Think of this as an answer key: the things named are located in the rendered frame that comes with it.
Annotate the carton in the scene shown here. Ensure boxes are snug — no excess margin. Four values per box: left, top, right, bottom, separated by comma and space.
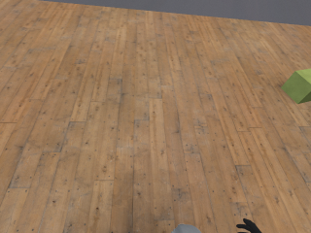
281, 68, 311, 104

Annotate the robot right hand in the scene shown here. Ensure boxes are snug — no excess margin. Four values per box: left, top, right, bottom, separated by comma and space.
236, 218, 261, 233

